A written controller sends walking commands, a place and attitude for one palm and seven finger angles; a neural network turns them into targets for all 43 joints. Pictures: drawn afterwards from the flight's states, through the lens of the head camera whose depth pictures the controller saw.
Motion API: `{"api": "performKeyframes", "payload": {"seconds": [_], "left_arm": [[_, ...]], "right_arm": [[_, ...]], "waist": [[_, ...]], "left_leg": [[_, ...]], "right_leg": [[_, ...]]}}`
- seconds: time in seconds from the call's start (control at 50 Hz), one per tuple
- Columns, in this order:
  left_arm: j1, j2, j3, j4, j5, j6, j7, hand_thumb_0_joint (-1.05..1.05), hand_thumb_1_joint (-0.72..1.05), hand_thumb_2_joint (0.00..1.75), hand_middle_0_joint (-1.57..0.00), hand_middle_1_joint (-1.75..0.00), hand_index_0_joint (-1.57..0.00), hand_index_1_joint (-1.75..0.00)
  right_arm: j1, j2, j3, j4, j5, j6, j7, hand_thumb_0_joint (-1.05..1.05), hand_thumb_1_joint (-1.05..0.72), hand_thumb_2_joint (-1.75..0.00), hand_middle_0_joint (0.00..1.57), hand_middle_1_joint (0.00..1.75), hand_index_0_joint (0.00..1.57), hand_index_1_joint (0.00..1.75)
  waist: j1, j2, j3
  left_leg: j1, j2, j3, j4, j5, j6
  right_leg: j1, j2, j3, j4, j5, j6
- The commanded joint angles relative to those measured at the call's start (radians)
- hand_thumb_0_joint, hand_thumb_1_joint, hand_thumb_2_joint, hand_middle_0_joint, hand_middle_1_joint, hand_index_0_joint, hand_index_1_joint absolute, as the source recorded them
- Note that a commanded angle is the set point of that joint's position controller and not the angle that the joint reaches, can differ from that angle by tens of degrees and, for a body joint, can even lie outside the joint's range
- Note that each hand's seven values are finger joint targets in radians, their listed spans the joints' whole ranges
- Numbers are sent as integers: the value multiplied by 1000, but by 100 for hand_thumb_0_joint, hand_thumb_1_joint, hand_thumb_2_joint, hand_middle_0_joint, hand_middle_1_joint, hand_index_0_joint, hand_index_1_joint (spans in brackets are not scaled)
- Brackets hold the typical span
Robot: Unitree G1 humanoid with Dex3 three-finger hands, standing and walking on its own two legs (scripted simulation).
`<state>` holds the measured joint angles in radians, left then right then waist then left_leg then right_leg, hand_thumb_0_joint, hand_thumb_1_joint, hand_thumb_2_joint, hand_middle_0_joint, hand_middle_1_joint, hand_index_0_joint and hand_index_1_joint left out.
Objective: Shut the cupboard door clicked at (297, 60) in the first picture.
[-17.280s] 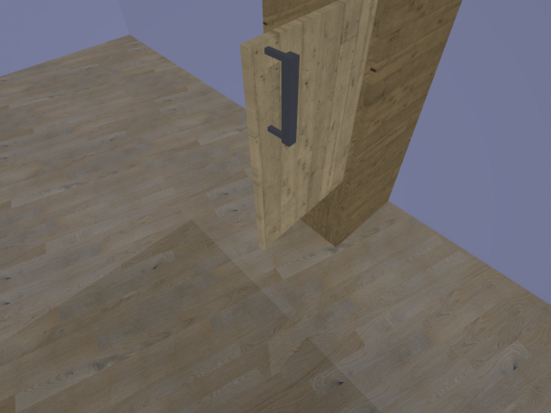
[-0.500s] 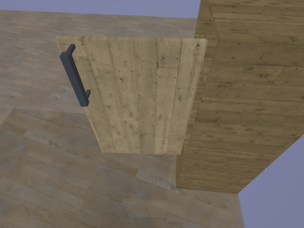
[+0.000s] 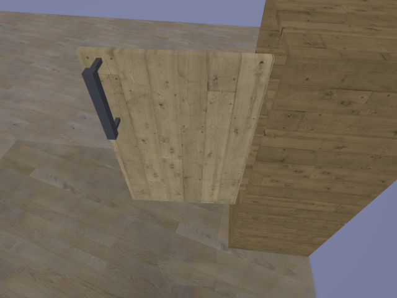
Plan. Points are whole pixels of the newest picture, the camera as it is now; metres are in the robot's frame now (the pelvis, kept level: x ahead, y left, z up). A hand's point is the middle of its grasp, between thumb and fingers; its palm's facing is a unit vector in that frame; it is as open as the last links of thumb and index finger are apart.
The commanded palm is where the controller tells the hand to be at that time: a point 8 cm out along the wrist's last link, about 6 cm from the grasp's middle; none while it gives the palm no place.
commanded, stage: look again from close up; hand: left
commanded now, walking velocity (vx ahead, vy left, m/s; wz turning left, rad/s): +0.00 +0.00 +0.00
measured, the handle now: (105, 101) +0.47 +0.24 +0.14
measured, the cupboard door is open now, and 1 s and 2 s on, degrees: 93 93 93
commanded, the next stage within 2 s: raise the hand and make a fist in 0.36 s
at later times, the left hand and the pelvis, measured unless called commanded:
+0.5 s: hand out of the picture +0.02 +0.20 -0.17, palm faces +0.08 -0.98 -0.21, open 7.4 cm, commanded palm +0.09 +0.24 -0.07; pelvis -0.01 +0.01 +0.00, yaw +0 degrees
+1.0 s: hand out of the picture +0.11 +0.20 -0.01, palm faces +0.09 -1.00 -0.04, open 5.6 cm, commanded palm +0.10 +0.25 +0.00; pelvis -0.07 +0.00 -0.08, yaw +5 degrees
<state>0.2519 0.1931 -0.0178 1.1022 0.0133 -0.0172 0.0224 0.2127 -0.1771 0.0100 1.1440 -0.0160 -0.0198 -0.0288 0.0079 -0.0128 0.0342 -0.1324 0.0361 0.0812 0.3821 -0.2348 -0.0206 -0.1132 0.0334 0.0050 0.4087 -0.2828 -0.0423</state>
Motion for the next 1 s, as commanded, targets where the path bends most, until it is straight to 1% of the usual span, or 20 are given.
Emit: {"api": "performKeyframes", "payload": {"seconds": [0.0, 0.42, 0.44, 0.46, 0.48, 0.5, 0.52, 0.54, 0.56, 0.58, 0.6, 0.64, 0.68, 0.72, 0.78, 0.8, 0.82, 0.86, 0.9, 0.98], "left_arm": [[54, 127, 29, -31, -2, -19, 13, 0, 90, 90, -20, -30, -20, -30], [64, 119, 29, -22, -2, -19, 14, 0, 90, 90, -20, -30, -20, -30], [158, 92, 29, 12, 10, -36, 60, 0, 90, 90, -20, -30, -20, -30], [-701, 696, 442, -1546, -129, -325, 48, 0, 90, 90, -20, -30, -20, -30], [-47, 182, 66, -1236, -137, -240, 56, 0, 90, 90, -22, -32, -22, -32], [183, -20, 5, -1231, -204, -108, 61, 0, 90, 90, -24, -34, -24, -34], [82, 7, 34, -1155, -173, -108, 62, 0, 90, 90, -25, -36, -25, -36], [49, 10, 67, -1151, -179, -147, 41, 0, 90, 90, -27, -38, -27, -38], [86, 52, 132, -1066, -184, -200, 17, 0, 90, 90, -29, -40, -29, -40], [231, 11, 146, -973, -206, -264, -29, 0, 90, 90, -31, -42, -31, -42], [364, -1, 171, -919, -226, -334, -92, 0, 90, 90, -33, -44, -33, -44], [421, -47, 162, -890, -277, -495, -234, 0, 90, 90, -36, -48, -36, -48], [369, 35, 205, -925, -300, -615, -373, 0, 90, 90, -40, -52, -40, -52], [327, 99, 226, -1025, -313, -563, -418, 0, 90, 90, -44, -56, -44, -56], [142, 150, 248, -1248, -343, -461, -366, 0, 90, 90, -49, -62, -49, -62], [63, 175, 251, -1332, -337, -461, -330, 0, 90, 90, -51, -64, -51, -64], [-7, 172, 231, -1440, -325, -470, -297, 0, 90, 90, -53, -66, -53, -66], [-80, 160, 189, -1546, -298, -499, -244, 0, 90, 90, -57, -70, -57, -70], [-125, 144, 131, -1580, -280, -514, -231, 0, 90, 90, -60, -74, -60, -74], [-13, 150, 111, -1440, -278, -409, -276, 0, 90, 90, -68, -82, -68, -82]], "right_arm": [[41, -112, -22, -27, 6, -11, -6, 0, -90, -90, 20, 30, 20, 30], [52, -112, -24, -18, 6, -16, -8, 0, -90, -90, 20, 30, 20, 30], [-20, -109, -27, -95, 15, -22, 0, 0, -90, -90, 20, 30, 20, 30], [124, -311, -53, -360, 26, -210, -111, 0, -90, -90, 20, 30, 20, 30], [25, -200, -24, -371, 68, -269, -118, 0, -90, -90, 20, 30, 20, 30], [-15, -156, -24, -407, 55, -312, -89, 0, -90, -90, 20, 30, 20, 30], [21, -171, -38, -378, 58, -332, -56, 0, -90, -90, 20, 30, 20, 30], [18, -181, -63, -431, 42, -338, -38, 0, -90, -90, 20, 30, 20, 30], [1, -195, -78, -458, 30, -342, -29, 0, -90, -90, 20, 30, 20, 30], [-19, -183, -83, -491, 21, -342, -19, 0, -90, -90, 20, 30, 20, 30], [-37, -179, -93, -533, 27, -343, -3, 0, -90, -90, 20, 30, 20, 30], [-61, -167, -98, -577, 19, -332, 19, 0, -90, -90, 20, 30, 20, 30], [-80, -183, -108, -645, 25, -325, 32, 0, -90, -90, 20, 30, 20, 30], [-104, -196, -103, -739, 44, -301, 33, 0, -90, -90, 20, 30, 20, 30], [-95, -196, -88, -827, 57, -280, -1, 0, -90, -90, 20, 30, 20, 30], [-85, -190, -83, -829, 57, -277, -13, 0, -90, -90, 20, 30, 20, 30], [-74, -183, -77, -839, 53, -281, -19, 0, -90, -90, 20, 30, 20, 30], [-49, -175, -63, -821, 50, -294, -31, 0, -90, -90, 20, 30, 20, 30], [-32, -182, -47, -796, 47, -307, -43, 0, -90, -90, 20, 30, 20, 30], [-13, -194, -33, -768, 58, -314, -56, 0, -90, -90, 20, 30, 20, 30]], "waist": [[0, -16, 16], [1, 8, 2], [18, 37, 10], [-135, 14, -399], [-45, 424, -542], [-7, 364, -424], [-68, 157, -204], [-76, 68, -73], [-72, -75, -13], [-33, -191, -9], [22, -172, -58], [48, -257, -118], [51, -170, -167], [76, -24, -223], [44, 3, -260], [20, -8, -256], [7, 36, -269], [-27, 83, -264], [-61, 63, -246], [-57, 62, -201]], "left_leg": [[20, 79, -80, -36, 169, 36], [25, 83, -91, -39, 215, 41], [-45, 81, -29, 220, 292, 15], [315, 32, -53, 192, 407, 62], [323, 0, -69, 148, 621, 61], [244, 39, -90, 101, 757, 31], [78, 31, -108, 143, 596, 34], [-54, 3, -124, 177, 398, 34], [-190, -17, -124, 217, 220, 31], [-280, -31, -118, 259, 141, 29], [-326, -52, -99, 302, 150, 20], [-461, -68, -81, 408, 64, 1], [-556, -76, -65, 500, -21, 1], [-568, -84, -40, 509, -77, 20], [-575, -71, -60, 510, -220, 40], [-593, -63, -70, 530, -258, 45], [-574, -59, -78, 534, -280, 50], [-528, -48, -102, 533, -298, 56], [-515, -37, -126, 525, -300, 62], [-516, -34, -134, 492, -283, 59]], "right_leg": [[-59, -134, 104, -75, 312, 1], [-49, -139, 93, -65, 311, 2], [-70, -210, 144, -37, 764, 57], [-72, -103, 27, 172, 680, 43], [-121, -27, -47, 274, 407, 30], [-175, -23, -97, 227, 160, 28], [-277, -26, -86, 192, 138, 37], [-330, -29, -97, 152, 162, 34], [-381, -37, -104, 155, 154, 36], [-415, -36, -104, 194, 135, 39], [-390, -43, -85, 246, 183, 29], [-459, -51, -60, 366, 157, 34], [-509, -67, 0, 428, 52, 25], [-504, -67, 31, 427, -105, 11], [-560, -59, 57, 368, -375, 22], [-586, -58, 86, 356, -438, 29], [-595, -58, 98, 342, -466, 27], [-622, -43, 74, 349, -442, 19], [-634, -26, 44, 368, -395, 18], [-590, -25, 33, 328, -362, 24]]}}
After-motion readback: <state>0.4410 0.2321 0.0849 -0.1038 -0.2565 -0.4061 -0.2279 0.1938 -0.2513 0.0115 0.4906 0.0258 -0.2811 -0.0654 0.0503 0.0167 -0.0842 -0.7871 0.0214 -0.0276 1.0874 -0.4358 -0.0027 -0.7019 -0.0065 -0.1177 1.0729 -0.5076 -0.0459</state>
